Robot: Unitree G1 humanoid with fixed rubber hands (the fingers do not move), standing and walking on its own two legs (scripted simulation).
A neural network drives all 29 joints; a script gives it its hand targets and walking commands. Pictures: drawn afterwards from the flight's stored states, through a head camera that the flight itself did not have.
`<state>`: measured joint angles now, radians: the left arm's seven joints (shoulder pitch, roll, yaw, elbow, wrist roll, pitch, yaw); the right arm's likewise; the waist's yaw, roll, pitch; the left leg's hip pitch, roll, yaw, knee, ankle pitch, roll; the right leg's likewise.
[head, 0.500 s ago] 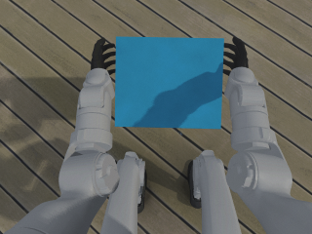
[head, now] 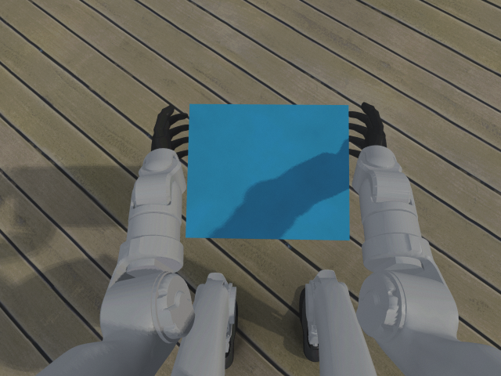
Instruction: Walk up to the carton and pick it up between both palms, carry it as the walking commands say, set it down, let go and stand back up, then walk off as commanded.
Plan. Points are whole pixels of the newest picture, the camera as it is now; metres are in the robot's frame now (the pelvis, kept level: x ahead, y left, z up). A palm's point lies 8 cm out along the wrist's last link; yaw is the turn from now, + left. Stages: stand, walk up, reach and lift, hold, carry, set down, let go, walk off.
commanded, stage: reach and lift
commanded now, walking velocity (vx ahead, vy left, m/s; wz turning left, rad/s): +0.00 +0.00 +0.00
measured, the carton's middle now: (266, 176) +0.44 +0.00 -0.13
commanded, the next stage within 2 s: none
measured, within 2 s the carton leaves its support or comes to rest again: neither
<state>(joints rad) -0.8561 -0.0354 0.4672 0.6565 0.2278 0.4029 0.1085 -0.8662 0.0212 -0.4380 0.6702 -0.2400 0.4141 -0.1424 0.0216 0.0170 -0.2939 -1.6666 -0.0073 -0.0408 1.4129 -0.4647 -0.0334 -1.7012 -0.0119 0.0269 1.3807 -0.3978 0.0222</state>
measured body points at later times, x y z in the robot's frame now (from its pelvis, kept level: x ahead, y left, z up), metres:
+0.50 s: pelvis +0.02 +0.00 +0.07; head +0.18 -0.01 +0.49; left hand +0.44 +0.17 +0.03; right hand +0.44 -0.17 +0.03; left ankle +0.07 +0.13 -0.56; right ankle +0.10 -0.13 -0.56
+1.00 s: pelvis +0.04 -0.01 +0.14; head +0.17 -0.02 +0.57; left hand +0.42 +0.17 +0.10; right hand +0.42 -0.17 +0.10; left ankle +0.07 +0.13 -0.56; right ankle +0.10 -0.13 -0.56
